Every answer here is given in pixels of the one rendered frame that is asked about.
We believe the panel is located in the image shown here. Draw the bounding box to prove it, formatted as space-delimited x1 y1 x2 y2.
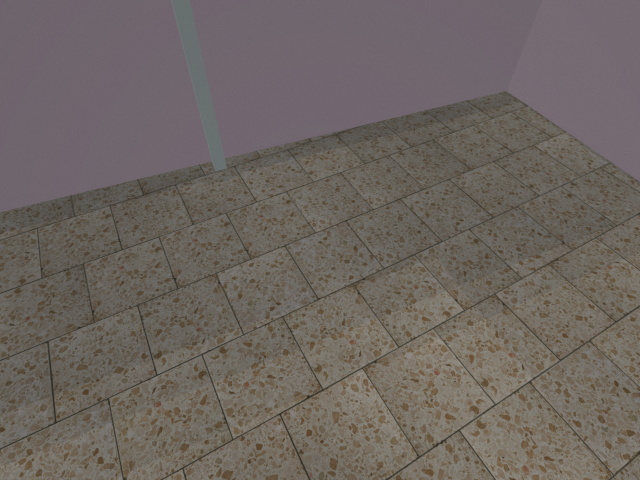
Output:
171 0 227 171

